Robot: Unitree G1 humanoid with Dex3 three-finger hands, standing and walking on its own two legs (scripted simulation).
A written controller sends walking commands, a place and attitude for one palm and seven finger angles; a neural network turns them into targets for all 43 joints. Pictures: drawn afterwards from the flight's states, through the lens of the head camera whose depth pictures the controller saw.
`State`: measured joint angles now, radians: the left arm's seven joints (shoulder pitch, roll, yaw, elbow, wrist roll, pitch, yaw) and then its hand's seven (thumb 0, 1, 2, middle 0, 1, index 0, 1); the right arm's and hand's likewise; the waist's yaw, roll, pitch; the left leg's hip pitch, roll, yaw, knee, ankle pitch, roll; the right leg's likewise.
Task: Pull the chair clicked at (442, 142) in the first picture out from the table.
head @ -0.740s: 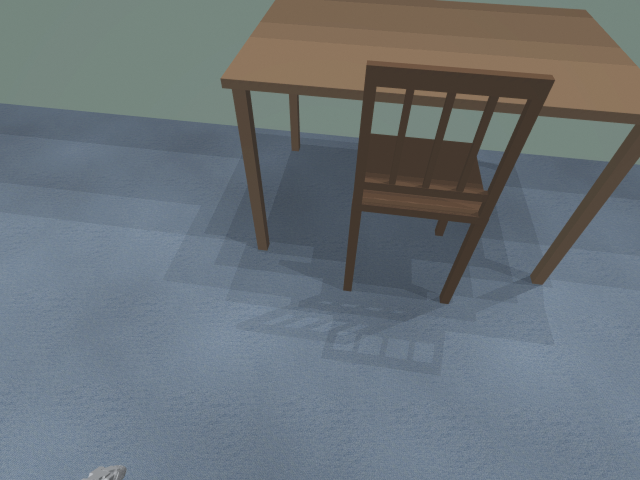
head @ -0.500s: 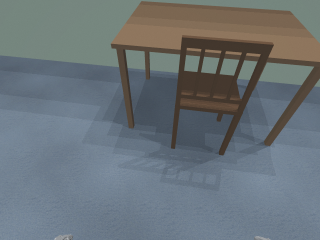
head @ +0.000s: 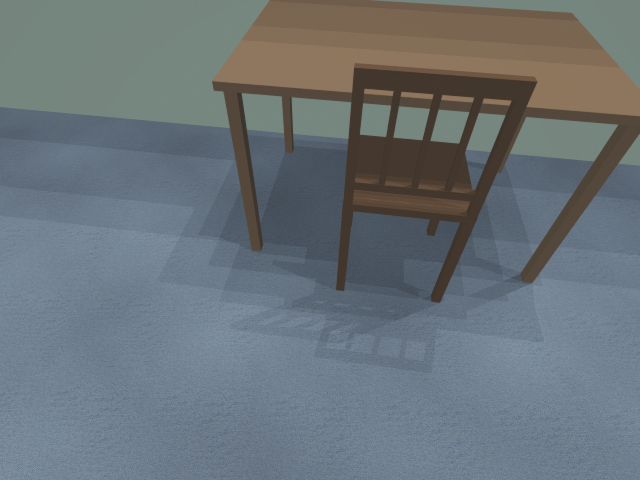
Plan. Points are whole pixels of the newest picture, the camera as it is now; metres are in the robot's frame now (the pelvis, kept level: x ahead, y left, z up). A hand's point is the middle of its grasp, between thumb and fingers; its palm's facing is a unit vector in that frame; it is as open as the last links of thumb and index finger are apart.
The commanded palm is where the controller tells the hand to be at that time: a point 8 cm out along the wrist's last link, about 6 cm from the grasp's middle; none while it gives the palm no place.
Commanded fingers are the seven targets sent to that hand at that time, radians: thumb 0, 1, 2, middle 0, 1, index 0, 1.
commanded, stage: stand and wait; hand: left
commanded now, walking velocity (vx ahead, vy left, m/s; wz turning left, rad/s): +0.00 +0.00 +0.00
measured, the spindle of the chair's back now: (425, 144) +0.92 -0.23 -0.09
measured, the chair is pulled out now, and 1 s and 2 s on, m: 0.00 0.00 0.00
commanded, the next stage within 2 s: look at it before walking up in 0.08 s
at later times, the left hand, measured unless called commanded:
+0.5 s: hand out of the picture +0.08 +0.24 -0.16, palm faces -0.03 -0.94 -0.33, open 7.4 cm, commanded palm none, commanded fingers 0.00 0.90 0.90 -0.20 -0.30 -0.20 -0.30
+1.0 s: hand out of the picture +0.07 +0.24 -0.17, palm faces -0.06 -0.95 -0.32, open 7.4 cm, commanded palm none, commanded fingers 0.00 0.90 0.90 -0.20 -0.30 -0.20 -0.30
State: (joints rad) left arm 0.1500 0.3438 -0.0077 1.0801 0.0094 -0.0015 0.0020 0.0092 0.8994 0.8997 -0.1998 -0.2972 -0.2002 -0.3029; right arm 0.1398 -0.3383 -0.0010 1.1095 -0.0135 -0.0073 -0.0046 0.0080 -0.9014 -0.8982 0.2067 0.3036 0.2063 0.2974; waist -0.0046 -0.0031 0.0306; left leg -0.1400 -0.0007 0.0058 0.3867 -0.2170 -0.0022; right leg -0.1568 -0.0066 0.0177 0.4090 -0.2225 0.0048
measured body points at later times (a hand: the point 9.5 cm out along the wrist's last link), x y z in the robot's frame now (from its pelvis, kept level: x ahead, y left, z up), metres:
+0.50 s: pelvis +0.00 +0.00 +0.00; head +0.01 +0.00 +0.45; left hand +0.08 +0.29 -0.13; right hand +0.08 -0.30 -0.13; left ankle +0.00 +0.12 -0.74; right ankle +0.00 -0.12 -0.74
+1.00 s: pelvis +0.00 +0.00 +0.00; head +0.02 +0.00 +0.45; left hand +0.07 +0.29 -0.14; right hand +0.08 -0.28 -0.14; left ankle +0.00 +0.12 -0.74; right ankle +0.00 -0.12 -0.74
